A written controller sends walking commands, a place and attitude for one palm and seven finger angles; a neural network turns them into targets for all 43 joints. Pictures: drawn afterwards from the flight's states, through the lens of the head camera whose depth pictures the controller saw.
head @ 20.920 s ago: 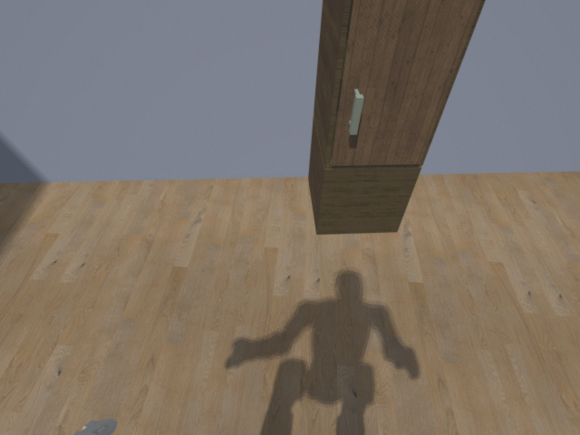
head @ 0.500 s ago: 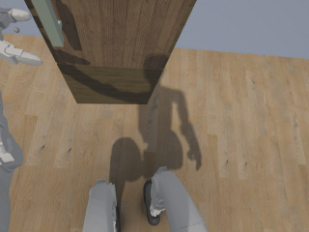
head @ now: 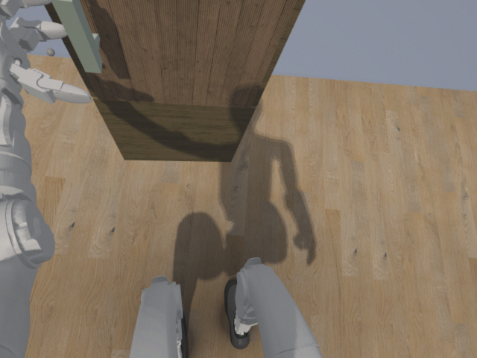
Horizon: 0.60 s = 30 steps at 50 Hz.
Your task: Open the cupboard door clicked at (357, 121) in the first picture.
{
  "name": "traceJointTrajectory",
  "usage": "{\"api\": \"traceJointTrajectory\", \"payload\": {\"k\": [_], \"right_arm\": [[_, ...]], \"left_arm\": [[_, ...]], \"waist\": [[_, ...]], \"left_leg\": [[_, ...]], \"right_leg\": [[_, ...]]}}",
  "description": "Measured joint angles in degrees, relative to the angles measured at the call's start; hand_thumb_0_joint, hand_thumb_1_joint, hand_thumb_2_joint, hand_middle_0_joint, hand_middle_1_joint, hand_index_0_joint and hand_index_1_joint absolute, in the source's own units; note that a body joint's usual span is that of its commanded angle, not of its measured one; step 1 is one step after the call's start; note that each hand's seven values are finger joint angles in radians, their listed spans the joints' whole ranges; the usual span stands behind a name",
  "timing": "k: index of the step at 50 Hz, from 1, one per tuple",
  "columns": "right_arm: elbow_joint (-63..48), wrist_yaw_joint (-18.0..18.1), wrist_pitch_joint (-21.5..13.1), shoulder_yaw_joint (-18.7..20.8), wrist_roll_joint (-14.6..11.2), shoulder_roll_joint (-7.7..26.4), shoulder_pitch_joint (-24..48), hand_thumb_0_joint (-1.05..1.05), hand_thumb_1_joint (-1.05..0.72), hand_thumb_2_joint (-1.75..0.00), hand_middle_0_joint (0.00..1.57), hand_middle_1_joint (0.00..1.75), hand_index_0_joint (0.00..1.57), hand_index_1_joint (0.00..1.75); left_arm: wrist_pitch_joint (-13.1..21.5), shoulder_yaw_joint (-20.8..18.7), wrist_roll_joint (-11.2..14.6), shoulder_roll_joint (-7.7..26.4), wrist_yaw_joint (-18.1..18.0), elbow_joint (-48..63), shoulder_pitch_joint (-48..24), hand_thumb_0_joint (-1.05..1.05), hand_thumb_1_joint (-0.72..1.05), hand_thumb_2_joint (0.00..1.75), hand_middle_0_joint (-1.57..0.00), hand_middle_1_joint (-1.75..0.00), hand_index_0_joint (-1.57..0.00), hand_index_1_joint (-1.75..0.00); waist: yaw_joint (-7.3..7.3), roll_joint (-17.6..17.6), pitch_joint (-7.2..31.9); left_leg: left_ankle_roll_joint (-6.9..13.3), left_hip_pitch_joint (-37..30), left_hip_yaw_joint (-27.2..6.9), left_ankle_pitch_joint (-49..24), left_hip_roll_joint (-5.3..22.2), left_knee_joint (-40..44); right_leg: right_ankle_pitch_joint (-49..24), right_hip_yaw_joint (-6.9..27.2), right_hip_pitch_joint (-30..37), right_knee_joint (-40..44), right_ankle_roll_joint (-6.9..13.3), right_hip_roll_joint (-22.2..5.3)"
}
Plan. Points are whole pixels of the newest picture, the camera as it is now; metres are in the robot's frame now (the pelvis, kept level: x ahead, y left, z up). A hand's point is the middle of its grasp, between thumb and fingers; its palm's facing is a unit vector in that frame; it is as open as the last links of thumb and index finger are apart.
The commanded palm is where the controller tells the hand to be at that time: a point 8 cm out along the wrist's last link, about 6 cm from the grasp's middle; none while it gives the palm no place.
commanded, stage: slide the fingers in behind the handle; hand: left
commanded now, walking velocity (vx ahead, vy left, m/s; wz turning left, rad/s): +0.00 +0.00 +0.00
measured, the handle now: (82, 23) +0.60 +0.18 +0.05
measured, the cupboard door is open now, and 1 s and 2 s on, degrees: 0 0 1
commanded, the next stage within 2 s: close the thumb around the handle in 0.92 s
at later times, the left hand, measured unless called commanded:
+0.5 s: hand (84, 54) +0.55 +0.18 +0.04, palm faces -0.04 -1.00 -0.05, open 13.9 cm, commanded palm +0.54 +0.19 +0.04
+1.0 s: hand (90, 55) +0.55 +0.17 +0.04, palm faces -0.03 -1.00 -0.03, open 13.9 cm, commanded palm +0.54 +0.20 +0.04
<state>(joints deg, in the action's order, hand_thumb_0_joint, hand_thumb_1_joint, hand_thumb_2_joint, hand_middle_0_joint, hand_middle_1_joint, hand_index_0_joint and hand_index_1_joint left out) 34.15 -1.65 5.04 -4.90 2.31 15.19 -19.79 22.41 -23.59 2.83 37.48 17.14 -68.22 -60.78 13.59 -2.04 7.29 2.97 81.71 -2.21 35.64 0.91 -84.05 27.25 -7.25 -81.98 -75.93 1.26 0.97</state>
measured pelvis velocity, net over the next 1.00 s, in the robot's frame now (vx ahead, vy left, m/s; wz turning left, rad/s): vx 0.00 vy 0.00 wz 0.00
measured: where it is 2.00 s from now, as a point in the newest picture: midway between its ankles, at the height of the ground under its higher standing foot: (208, 339)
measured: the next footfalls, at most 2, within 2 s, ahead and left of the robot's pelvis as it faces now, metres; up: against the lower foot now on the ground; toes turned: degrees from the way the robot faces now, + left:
none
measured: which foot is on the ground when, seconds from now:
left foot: down 0.00-1.00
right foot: down 0.00-1.00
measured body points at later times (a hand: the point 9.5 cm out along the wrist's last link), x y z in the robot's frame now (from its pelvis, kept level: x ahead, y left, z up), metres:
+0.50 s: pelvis +0.00 +0.00 +0.00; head +0.19 +0.04 +0.41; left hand +0.55 +0.23 +0.05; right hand +0.01 -0.26 -0.10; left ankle +0.01 +0.08 -0.58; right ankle +0.07 -0.12 -0.58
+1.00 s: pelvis +0.00 +0.00 +0.00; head +0.19 +0.03 +0.41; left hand +0.55 +0.22 +0.05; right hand +0.01 -0.27 -0.10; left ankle +0.01 +0.08 -0.58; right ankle +0.07 -0.12 -0.58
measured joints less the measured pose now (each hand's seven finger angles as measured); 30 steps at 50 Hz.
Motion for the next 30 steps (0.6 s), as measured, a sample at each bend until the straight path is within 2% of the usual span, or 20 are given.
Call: {"api": "traceJointTrajectory", "payload": {"k": [7,14,18,22,26,30], "right_arm": [[0.6,-0.3,-0.1,0.7,0.3,0.0,0.1,0.0,-0.91,-0.9,0.21,0.3,0.2,0.3],[1.0,-0.5,0.0,0.9,0.3,0.1,0.5,0.0,-0.91,-0.9,0.21,0.3,0.2,0.3],[0.1,-0.4,-0.2,0.8,0.5,0.1,0.6,0.0,-0.91,-0.9,0.21,0.3,0.2,0.3],[-0.6,-0.9,-0.2,0.9,0.6,-0.1,0.4,0.0,-0.91,-0.9,0.21,0.3,0.2,0.3],[-0.3,-1.2,0.2,0.8,0.6,-0.4,0.5,0.0,-0.91,-0.9,0.21,0.3,0.2,0.3],[-0.1,-1.1,0.5,0.6,0.4,-0.8,0.3,0.0,-0.91,-0.9,0.21,0.3,0.2,0.3]], "left_arm": [[0.4,1.6,0.6,-1.2,-1.2,0.6,0.4,-0.01,-0.5,0.3,-0.3,-1.2,-0.24,-1.22],[1.0,4.6,0.1,-4.3,-0.6,0.8,0.7,-0.01,-0.5,0.3,-0.3,-1.2,-0.25,-1.21],[1.7,2.0,0.1,-5.2,-2.5,-0.4,0.9,-0.01,-0.5,0.3,-0.3,-1.2,-0.29,-1.24],[2.9,2.3,-1.2,-5.1,-4.3,-0.1,1.5,-0.01,-0.5,0.3,-0.31,-1.21,-0.31,-1.24],[3.4,3.3,-1.3,-5.7,-4.3,0.4,1.4,-0.01,-0.5,0.3,-0.3,-1.21,-0.31,-1.23],[3.2,2.3,-0.5,-6.7,-4.2,0.1,1.3,-0.01,-0.5,0.3,-0.3,-1.21,-0.31,-1.22]], "waist": [[-0.35,0.1,0.1],[-0.37,0.0,0.5],[0.34,-0.1,0.7],[0.46,-0.3,0.6],[0.17,-0.5,0.3],[-0.04,-0.6,0.2]], "left_leg": [[-0.2,-0.3,-0.5,-0.1,-0.2,0.2],[-0.2,-1.4,-0.6,-0.2,-0.4,0.9],[-0.1,-1.7,-0.2,-0.1,-0.2,0.9],[0.0,-1.7,0.3,0.0,-0.1,0.7],[0.1,-1.7,0.7,0.1,-0.1,0.6],[0.1,-1.9,1.0,-0.1,-0.1,0.9]], "right_leg": [[0.1,-0.4,0.5,0.3,0.2,-0.2],[0.1,-0.5,1.7,1.0,0.1,-0.2],[0.1,-0.1,1.8,0.9,0.1,-0.1],[0.2,0.3,1.5,0.4,0.0,0.0],[0.2,0.7,1.2,0.1,-0.1,0.0],[0.1,1.0,1.3,0.2,-0.1,0.0]]}}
